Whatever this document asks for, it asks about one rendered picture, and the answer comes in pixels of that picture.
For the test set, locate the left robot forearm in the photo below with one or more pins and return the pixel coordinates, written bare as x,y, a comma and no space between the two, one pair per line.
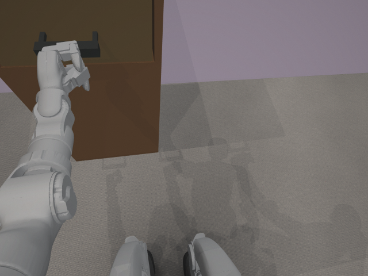
51,145

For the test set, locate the handle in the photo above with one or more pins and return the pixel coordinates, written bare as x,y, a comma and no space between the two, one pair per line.
88,49

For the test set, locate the drawer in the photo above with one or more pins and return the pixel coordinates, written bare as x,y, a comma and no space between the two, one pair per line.
124,28

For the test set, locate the cabinet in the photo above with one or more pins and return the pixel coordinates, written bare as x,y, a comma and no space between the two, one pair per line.
119,115

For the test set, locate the left robot upper arm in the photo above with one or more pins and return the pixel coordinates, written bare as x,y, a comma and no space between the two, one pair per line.
32,211

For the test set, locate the right robot shin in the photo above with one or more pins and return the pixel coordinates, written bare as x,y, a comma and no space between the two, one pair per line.
198,273

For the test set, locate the left robot thigh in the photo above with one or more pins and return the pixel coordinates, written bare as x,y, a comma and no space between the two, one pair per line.
130,260

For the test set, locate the robot left hand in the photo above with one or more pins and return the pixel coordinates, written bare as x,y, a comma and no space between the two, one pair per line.
51,72

